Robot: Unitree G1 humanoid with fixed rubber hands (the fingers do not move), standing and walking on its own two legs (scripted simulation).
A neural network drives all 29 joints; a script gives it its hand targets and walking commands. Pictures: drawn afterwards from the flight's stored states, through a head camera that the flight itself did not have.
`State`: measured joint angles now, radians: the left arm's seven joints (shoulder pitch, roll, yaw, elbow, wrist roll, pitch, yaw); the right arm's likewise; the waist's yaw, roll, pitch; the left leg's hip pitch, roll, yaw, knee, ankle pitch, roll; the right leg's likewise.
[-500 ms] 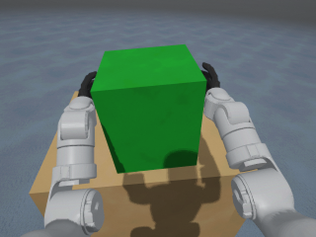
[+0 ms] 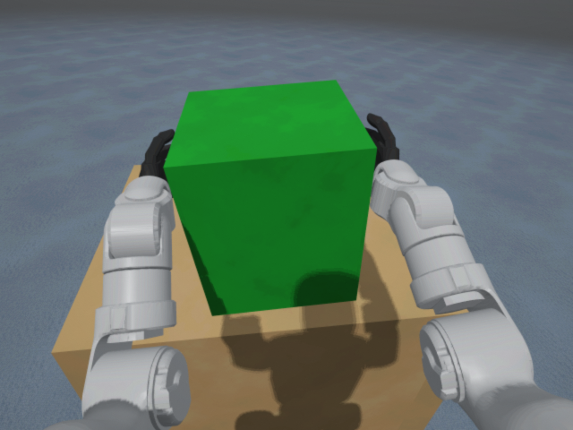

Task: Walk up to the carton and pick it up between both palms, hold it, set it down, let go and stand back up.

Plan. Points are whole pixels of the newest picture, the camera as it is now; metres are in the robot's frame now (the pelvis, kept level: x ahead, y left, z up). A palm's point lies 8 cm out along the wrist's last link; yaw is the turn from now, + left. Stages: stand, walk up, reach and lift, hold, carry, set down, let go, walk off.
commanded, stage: hold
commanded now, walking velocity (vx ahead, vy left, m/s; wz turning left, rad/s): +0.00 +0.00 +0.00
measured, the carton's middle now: (274, 198) +0.38 +0.00 +0.20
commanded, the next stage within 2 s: none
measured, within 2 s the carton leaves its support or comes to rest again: neither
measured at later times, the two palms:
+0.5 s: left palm (157, 184) +0.36 +0.16 +0.24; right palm (385, 168) +0.37 -0.15 +0.26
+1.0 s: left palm (157, 183) +0.36 +0.16 +0.24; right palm (384, 168) +0.37 -0.15 +0.26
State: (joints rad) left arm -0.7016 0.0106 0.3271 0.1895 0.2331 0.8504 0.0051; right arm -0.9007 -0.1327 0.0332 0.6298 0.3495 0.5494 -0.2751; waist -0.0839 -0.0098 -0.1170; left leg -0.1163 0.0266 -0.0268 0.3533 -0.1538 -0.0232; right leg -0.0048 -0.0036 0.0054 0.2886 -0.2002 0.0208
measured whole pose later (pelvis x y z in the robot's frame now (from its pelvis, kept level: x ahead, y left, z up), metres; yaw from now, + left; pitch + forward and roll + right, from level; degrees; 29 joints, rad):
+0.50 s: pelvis +0.00 +0.00 +0.00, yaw +0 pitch -5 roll -1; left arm -0.72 0.01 0.34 0.23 0.24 0.84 0.00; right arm -0.92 -0.13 0.03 0.66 0.34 0.55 -0.27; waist -0.08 -0.01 -0.13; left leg -0.12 0.03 -0.03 0.35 -0.15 -0.02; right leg -0.01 0.00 0.01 0.29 -0.20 0.02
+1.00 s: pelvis +0.00 +0.00 +0.00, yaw +0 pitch -5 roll -1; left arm -0.72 0.01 0.33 0.21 0.24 0.85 0.00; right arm -0.92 -0.13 0.03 0.66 0.35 0.55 -0.27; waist -0.08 -0.01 -0.13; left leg -0.12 0.02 -0.03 0.35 -0.15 -0.02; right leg -0.01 0.00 0.01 0.29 -0.20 0.02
